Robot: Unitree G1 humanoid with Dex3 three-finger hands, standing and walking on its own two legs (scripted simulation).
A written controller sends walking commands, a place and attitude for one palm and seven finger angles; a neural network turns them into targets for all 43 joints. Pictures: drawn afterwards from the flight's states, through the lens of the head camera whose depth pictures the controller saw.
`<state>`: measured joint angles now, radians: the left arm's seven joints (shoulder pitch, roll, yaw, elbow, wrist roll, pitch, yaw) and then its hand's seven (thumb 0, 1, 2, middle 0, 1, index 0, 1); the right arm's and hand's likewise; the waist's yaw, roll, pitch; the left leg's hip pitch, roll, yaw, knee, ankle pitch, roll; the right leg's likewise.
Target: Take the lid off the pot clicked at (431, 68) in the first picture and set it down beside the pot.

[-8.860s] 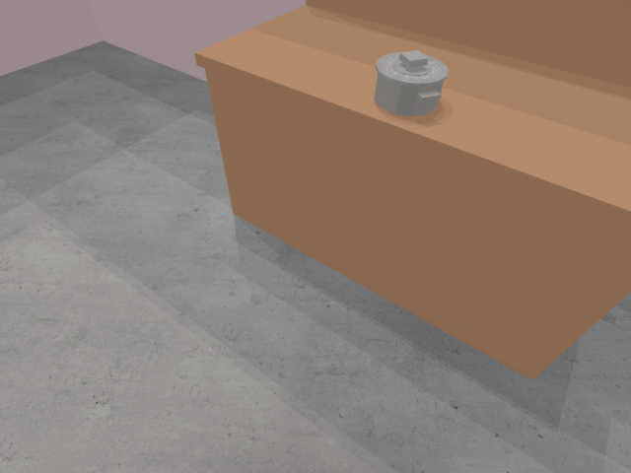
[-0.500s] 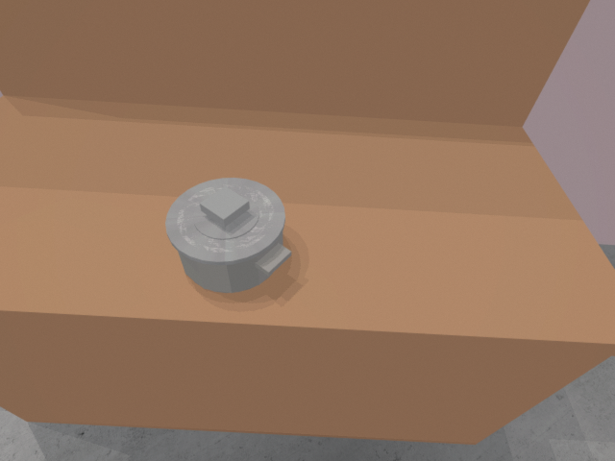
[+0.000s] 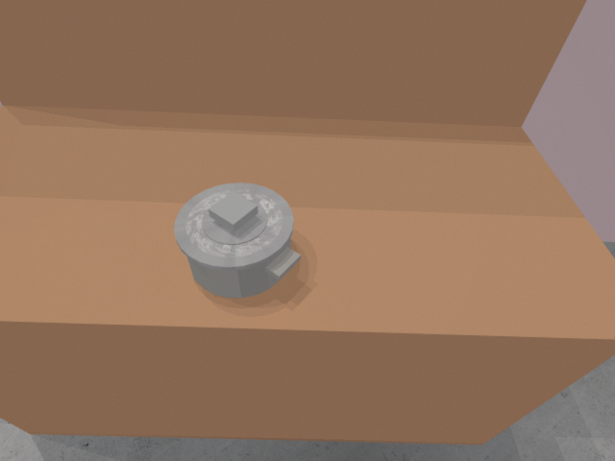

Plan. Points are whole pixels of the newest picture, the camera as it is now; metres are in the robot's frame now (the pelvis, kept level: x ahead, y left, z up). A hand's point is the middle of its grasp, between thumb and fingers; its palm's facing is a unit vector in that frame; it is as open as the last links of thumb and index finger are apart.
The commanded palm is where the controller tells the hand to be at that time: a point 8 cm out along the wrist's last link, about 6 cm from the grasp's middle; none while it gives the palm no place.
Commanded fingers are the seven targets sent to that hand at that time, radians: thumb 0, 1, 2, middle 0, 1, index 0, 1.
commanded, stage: come to a stop and stand still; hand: left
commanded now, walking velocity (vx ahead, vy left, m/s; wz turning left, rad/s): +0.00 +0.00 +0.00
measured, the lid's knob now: (233, 211) +0.45 +0.15 +0.08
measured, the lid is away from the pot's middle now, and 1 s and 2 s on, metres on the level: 0.00 0.00 0.00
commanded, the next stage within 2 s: look again from close up in 0.08 s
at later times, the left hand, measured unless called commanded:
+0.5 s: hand out of the picture +0.00 +0.17 -0.18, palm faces +0.03 -0.97 -0.24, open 7.4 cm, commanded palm none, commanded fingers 0.00 0.90 0.90 -0.20 -0.30 -0.20 -0.30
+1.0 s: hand out of the picture +0.05 +0.15 -0.17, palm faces +0.02 -0.97 -0.24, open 7.3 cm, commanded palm none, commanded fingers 0.00 0.90 0.90 -0.20 -0.30 -0.20 -0.30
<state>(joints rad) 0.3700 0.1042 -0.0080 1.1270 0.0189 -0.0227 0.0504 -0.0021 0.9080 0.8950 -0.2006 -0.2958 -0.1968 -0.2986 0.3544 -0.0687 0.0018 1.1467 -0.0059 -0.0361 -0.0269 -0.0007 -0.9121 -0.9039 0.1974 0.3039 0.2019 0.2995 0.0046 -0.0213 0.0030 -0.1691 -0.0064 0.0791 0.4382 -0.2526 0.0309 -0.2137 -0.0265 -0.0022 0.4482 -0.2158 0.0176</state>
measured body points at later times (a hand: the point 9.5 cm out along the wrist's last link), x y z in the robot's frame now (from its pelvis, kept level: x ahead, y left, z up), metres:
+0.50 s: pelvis +0.02 +0.00 -0.01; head +0.02 -0.02 +0.44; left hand +0.00 +0.23 -0.16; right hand +0.03 -0.22 -0.17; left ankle -0.01 +0.10 -0.74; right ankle +0.02 -0.13 -0.74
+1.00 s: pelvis +0.03 -0.03 +0.00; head +0.05 -0.05 +0.45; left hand +0.05 +0.20 -0.15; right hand +0.04 -0.25 -0.17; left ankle -0.01 +0.10 -0.74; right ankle +0.02 -0.13 -0.74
